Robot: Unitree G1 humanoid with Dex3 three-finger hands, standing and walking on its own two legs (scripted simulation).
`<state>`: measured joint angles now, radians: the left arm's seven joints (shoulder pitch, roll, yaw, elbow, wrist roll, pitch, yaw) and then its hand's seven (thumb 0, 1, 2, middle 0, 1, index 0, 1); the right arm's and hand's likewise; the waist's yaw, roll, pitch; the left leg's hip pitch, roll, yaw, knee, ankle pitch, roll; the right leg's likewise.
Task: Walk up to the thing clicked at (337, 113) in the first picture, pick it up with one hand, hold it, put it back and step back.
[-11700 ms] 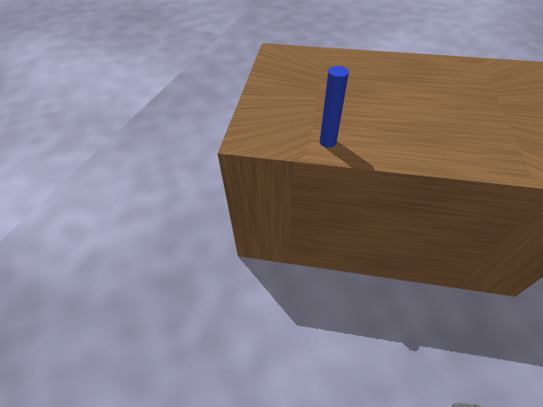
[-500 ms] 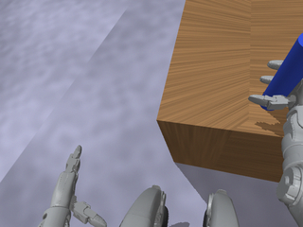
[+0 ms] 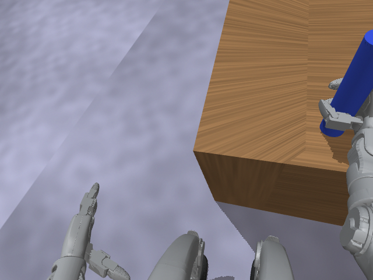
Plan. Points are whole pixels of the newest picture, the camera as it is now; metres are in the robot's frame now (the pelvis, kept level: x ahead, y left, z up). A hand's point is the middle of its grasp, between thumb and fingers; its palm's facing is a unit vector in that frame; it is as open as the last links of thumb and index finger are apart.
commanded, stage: settle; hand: right
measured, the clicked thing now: (352, 92) +0.49 -0.22 +0.05
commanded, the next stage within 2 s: lift in 0.52 s
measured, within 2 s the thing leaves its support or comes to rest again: neither
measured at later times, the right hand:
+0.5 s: hand (347, 92) +0.48 -0.21 +0.05, palm faces +0.15 +0.99 +0.01, open 6.8 cm
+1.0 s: hand (356, 90) +0.46 -0.21 +0.09, palm faces +0.15 +0.99 +0.00, open 6.8 cm
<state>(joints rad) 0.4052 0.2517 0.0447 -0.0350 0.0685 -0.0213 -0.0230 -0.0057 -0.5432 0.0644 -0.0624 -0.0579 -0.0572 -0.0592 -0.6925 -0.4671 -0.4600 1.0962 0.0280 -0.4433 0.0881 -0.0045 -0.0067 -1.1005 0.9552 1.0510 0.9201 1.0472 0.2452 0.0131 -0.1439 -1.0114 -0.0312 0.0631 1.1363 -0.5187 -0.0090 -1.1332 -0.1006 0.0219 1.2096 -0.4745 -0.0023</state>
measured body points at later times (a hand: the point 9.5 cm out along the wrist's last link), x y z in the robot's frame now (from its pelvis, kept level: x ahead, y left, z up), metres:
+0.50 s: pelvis +0.02 +0.00 +0.02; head +0.12 -0.05 +0.46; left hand +0.18 +0.26 +0.03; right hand +0.47 -0.27 +0.05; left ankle +0.01 +0.13 -0.64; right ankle +0.05 -0.11 -0.64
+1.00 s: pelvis +0.02 +0.00 +0.04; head +0.09 -0.04 +0.49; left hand +0.17 +0.26 +0.03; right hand +0.44 -0.26 +0.09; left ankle +0.01 +0.13 -0.64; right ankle +0.05 -0.12 -0.64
